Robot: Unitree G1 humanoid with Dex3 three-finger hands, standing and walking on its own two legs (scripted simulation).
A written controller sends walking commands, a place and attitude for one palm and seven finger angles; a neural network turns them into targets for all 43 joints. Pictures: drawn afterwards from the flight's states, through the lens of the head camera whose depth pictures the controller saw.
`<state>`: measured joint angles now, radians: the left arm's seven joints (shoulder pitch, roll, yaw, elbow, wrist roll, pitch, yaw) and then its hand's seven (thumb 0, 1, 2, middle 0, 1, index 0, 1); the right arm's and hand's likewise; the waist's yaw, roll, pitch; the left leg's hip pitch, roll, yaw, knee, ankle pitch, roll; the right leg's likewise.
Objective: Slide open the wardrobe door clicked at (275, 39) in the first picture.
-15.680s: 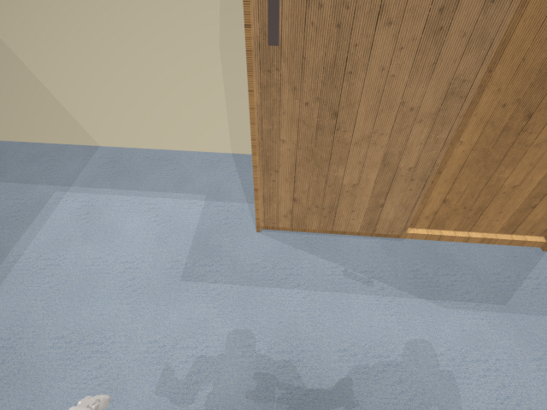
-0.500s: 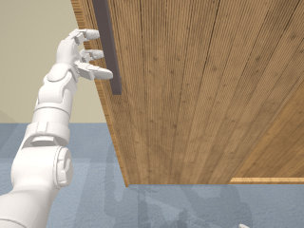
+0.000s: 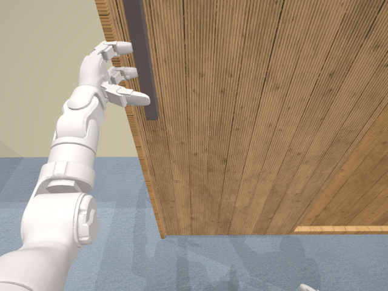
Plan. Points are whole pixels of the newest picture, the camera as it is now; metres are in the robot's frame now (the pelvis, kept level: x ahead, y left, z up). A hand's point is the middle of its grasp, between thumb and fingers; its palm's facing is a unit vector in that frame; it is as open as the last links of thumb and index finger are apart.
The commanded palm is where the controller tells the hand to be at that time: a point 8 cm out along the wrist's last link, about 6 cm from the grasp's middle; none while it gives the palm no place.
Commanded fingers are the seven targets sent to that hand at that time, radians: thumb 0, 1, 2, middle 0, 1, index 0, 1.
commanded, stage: slide the fingers in behind the handle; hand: left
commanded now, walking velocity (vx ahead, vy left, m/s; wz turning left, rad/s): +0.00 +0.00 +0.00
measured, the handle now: (145, 55) +0.50 +0.11 +0.26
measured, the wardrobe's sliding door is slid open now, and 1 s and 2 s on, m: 0.00 0.00 0.00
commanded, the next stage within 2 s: grip the handle and tug to test in 1.42 s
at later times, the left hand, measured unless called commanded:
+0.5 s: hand (144, 76) +0.45 +0.11 +0.24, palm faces +0.01 -1.00 +0.01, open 14.0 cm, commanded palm +0.42 +0.16 +0.24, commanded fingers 0.00 -0.50 0.30 -0.30 -1.20 -0.30 -1.20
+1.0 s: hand (154, 76) +0.45 +0.09 +0.24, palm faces +0.01 -1.00 +0.02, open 14.0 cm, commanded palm +0.42 +0.15 +0.24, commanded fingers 0.00 -0.50 0.30 -0.30 -1.20 -0.30 -1.20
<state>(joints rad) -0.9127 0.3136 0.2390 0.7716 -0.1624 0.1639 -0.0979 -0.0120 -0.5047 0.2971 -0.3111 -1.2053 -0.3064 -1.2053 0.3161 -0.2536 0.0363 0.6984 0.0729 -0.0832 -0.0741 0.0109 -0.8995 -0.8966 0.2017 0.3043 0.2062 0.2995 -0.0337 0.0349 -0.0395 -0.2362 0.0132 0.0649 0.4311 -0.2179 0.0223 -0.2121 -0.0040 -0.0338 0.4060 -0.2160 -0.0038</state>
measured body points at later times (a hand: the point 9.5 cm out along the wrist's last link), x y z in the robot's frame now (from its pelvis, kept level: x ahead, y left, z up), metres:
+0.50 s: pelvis +0.01 -0.01 +0.00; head +0.00 -0.02 +0.45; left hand +0.44 +0.16 +0.24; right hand +0.13 -0.25 -0.11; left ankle +0.01 +0.10 -0.74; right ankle +0.00 -0.12 -0.74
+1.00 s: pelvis +0.00 -0.02 +0.00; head -0.01 -0.03 +0.45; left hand +0.44 +0.14 +0.24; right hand +0.13 -0.26 -0.11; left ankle +0.01 +0.10 -0.74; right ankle +0.00 -0.12 -0.74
